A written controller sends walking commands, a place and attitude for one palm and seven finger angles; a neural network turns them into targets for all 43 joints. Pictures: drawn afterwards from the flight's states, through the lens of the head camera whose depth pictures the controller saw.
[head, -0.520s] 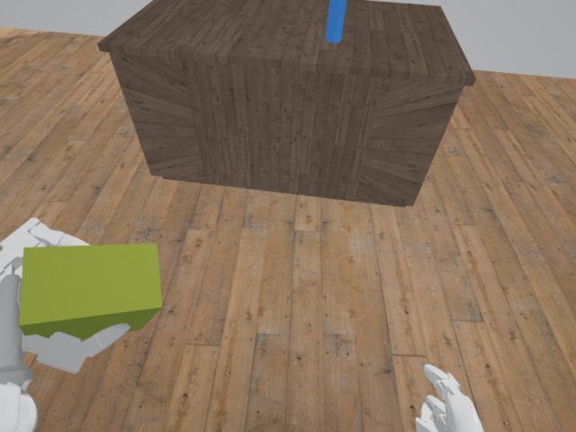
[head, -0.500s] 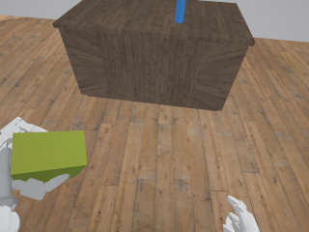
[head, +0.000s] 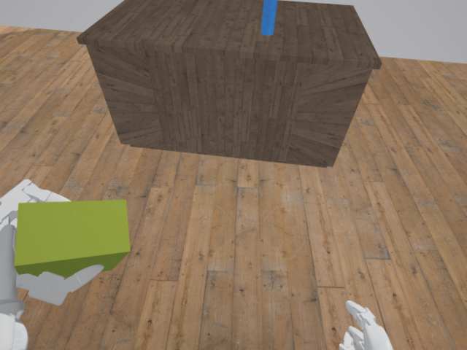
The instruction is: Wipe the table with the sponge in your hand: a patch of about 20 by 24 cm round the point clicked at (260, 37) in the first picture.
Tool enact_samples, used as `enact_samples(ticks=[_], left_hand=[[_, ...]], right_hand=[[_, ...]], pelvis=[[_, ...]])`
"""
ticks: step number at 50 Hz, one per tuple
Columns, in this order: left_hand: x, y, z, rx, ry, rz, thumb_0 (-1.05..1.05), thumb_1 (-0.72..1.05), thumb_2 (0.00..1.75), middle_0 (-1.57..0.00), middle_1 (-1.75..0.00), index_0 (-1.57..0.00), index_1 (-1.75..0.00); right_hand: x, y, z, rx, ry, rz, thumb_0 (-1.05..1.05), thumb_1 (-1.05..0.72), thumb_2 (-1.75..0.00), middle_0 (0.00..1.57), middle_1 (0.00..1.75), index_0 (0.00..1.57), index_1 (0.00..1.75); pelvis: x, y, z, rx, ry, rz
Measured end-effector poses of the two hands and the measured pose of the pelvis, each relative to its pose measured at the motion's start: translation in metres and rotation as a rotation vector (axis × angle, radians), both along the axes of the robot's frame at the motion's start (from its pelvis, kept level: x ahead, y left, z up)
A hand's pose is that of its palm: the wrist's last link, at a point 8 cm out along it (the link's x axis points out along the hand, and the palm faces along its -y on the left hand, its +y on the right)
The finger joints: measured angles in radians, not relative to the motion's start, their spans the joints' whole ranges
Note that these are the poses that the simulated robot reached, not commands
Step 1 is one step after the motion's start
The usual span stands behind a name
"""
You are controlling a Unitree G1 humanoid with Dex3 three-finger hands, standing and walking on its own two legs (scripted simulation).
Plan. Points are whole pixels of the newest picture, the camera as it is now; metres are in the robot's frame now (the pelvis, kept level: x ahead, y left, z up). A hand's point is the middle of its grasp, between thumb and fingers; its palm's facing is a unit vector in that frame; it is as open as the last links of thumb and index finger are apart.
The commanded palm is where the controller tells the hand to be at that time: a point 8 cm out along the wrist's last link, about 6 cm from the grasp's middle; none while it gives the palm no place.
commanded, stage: walk to a spot facing it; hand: left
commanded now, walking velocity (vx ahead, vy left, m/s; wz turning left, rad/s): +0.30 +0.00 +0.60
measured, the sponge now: (88, 241) +0.22 +0.21 +0.14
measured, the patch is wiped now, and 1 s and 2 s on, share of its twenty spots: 0.00 0.00 0.00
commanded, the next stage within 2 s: none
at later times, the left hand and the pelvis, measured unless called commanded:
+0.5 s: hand (2, 231) +0.21 +0.30 +0.17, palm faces +0.56 -0.73 -0.39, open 10.4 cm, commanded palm +0.15 +0.33 +0.18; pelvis +0.05 +0.02 +0.00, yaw +12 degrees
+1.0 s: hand (43, 186) +0.29 +0.29 +0.17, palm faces +0.67 -0.55 -0.50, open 10.4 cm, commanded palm +0.21 +0.31 +0.18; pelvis +0.19 -0.01 +0.00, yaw +25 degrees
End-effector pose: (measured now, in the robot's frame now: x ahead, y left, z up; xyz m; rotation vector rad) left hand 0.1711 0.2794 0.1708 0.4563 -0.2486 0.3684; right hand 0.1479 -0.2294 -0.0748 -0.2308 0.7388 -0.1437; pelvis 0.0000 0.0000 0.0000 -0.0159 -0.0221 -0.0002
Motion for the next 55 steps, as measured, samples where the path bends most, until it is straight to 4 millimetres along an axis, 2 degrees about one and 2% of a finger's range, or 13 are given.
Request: enact_samples(ticks=[7,13,16,19,24,30,35,37,42,45,50,55], left_hand=[[-0.003,0.004,0.000,-0.002,-0.019,0.014,-0.01,-0.51,0.97,-0.71,-1.32,-0.72,-1.32],[-0.008,0.027,0.000,0.018,-0.075,0.055,-0.01,-0.51,0.97,-0.71,-1.32,-0.72,-1.32],[-0.012,0.044,-0.003,0.020,-0.094,0.095,-0.01,-0.51,0.97,-0.71,-1.32,-0.72,-1.33],[-0.010,0.056,-0.003,0.039,-0.065,0.142,-0.01,-0.51,0.97,-0.71,-1.32,-0.72,-1.33],[-0.005,0.056,0.011,0.039,-0.053,0.178,-0.01,-0.51,0.97,-0.71,-1.33,-0.72,-1.33],[0.005,0.039,0.018,0.070,0.009,0.204,-0.01,-0.52,0.97,-0.71,-1.33,-0.72,-1.33],[0.022,0.023,0.012,0.116,0.058,0.261,-0.01,-0.52,0.97,-0.71,-1.33,-0.72,-1.33],[0.029,0.019,0.011,0.092,0.055,0.290,-0.01,-0.52,0.97,-0.71,-1.33,-0.72,-1.33],[0.038,0.019,0.006,0.065,0.101,0.367,-0.01,-0.52,0.97,-0.71,-1.33,-0.72,-1.33],[0.046,0.023,0.006,0.069,0.129,0.404,-0.01,-0.52,0.97,-0.71,-1.33,-0.72,-1.33],[0.067,0.032,0.016,0.096,0.095,0.438,-0.01,-0.52,0.97,-0.71,-1.33,-0.72,-1.33],[0.094,0.053,0.023,0.137,0.024,0.456,-0.01,-0.52,0.98,-0.71,-1.33,-0.73,-1.33]], right_hand=[[0.001,0.002,-0.003,-0.016,0.013,0.009,0.01,-0.90,-0.90,0.20,0.30,0.20,0.30],[0.008,0.009,-0.012,-0.062,0.060,0.040,0.01,-0.90,-0.90,0.20,0.30,0.20,0.30],[0.016,0.020,-0.016,-0.067,0.067,0.046,0.01,-0.90,-0.90,0.20,0.30,0.20,0.30],[0.027,0.036,-0.017,-0.037,0.076,0.067,0.01,-0.90,-0.90,0.20,0.30,0.20,0.30],[0.050,0.064,-0.014,0.023,0.110,0.166,0.01,-0.90,-0.90,0.20,0.30,0.20,0.30],[0.099,0.073,-0.017,0.071,0.093,0.250,0.01,-0.90,-0.90,0.20,0.30,0.21,0.30],[0.152,0.061,-0.034,0.084,0.075,0.299,0.01,-0.90,-0.90,0.20,0.30,0.21,0.30],[0.172,0.053,-0.036,0.061,0.093,0.319,0.01,-0.90,-0.90,0.20,0.30,0.20,0.30],[0.222,0.037,-0.024,0.002,0.098,0.338,0.01,-0.90,-0.90,0.20,0.30,0.20,0.30],[0.251,0.034,-0.018,-0.034,0.097,0.363,0.01,-0.91,-0.90,0.20,0.30,0.20,0.30],[0.294,0.050,-0.014,-0.058,0.103,0.417,0.01,-0.91,-0.90,0.19,0.30,0.20,0.30],[0.332,0.088,-0.017,-0.032,0.076,0.439,0.01,-0.91,-0.90,0.19,0.30,0.20,0.30]], pelvis=[[0.001,0.004,-0.004,-0.002,0.007,0.037],[0.011,0.015,-0.013,0.009,-0.002,0.110],[0.020,0.024,-0.019,0.024,-0.006,0.119],[0.030,0.027,-0.013,-0.001,0.004,0.150],[0.048,0.023,0.001,-0.034,0.024,0.205],[0.075,0.010,0.004,-0.027,0.045,0.242],[0.103,-0.009,-0.009,-0.009,0.042,0.286],[0.114,-0.014,-0.008,0.006,0.035,0.326],[0.146,-0.018,0.001,0.046,0.045,0.374],[0.163,-0.017,0.004,0.058,0.048,0.410],[0.191,-0.009,0.005,0.073,0.057,0.445],[0.227,0.014,-0.005,0.086,0.064,0.448]])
